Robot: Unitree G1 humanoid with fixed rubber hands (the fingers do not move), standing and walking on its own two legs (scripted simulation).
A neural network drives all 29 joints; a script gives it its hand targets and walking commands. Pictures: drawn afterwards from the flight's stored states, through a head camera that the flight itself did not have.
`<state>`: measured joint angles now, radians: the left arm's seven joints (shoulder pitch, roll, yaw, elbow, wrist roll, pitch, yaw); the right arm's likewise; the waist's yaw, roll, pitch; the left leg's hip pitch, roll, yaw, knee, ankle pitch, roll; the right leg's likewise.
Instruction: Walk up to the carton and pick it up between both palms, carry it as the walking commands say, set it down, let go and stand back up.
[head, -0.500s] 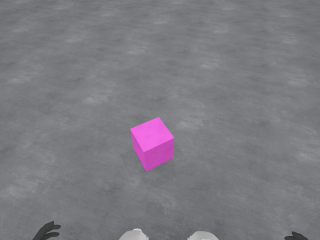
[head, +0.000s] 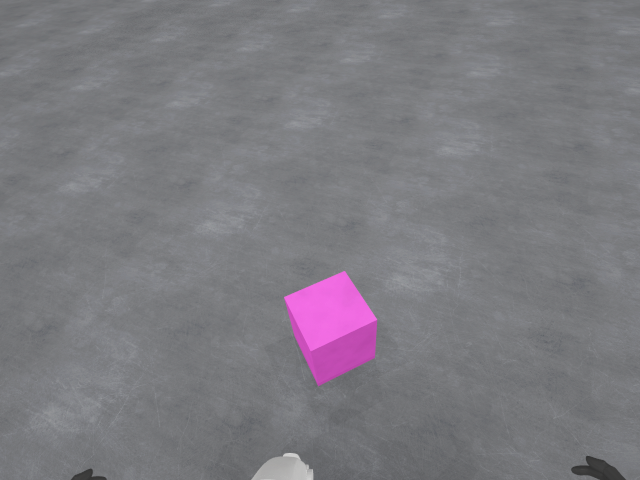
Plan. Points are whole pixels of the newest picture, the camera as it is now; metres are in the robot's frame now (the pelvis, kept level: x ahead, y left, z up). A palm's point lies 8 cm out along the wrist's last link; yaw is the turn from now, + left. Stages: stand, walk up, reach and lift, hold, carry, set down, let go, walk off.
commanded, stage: walk up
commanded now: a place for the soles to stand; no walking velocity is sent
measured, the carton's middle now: (331, 328) +0.65 +0.03 -0.62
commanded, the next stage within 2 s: none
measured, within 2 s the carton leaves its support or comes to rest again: neither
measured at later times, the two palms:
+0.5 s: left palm (80, 428) +0.20 +0.34 -0.04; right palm (572, 410) +0.22 -0.33 -0.11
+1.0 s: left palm (95, 402) +0.25 +0.37 -0.08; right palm (536, 374) +0.27 -0.29 -0.10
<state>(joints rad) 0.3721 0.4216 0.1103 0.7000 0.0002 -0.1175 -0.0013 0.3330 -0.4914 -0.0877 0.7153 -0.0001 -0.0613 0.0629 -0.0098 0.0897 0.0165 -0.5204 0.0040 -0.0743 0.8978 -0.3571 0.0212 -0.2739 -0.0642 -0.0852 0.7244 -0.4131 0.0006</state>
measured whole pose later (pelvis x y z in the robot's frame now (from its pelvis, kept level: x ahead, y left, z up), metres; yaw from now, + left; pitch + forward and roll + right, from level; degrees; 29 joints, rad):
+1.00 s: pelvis +0.18 +0.03 -0.02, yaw +2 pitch -1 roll -1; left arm 0.33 0.43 0.06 0.70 0.00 -0.09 0.07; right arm 0.29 -0.46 -0.08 0.72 0.00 0.00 0.04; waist -0.01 0.05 0.07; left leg -0.48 -0.02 -0.05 0.93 -0.49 0.03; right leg -0.45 -0.09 -0.05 0.85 -0.38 0.02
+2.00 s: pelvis +0.21 -0.09 -0.03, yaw +11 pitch -1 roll +2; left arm 0.14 0.44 0.16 0.72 0.02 0.07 -0.07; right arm 0.46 -0.52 -0.09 0.81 0.00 -0.11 -0.13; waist -0.01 -0.22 0.08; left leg -0.47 -0.01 -0.25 0.92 -0.46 -0.02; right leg -0.62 -0.06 0.00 1.18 -0.48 -0.03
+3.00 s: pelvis +0.29 -0.30 -0.03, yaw +27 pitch -4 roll -1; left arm 0.25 0.44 0.12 0.76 0.02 -0.07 0.07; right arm 0.27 -0.56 -0.10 0.84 0.00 0.04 0.00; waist -0.01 0.14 0.15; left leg -0.49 -0.02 -0.18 1.20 -0.50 0.01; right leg -0.42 -0.10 0.02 0.94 -0.46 0.07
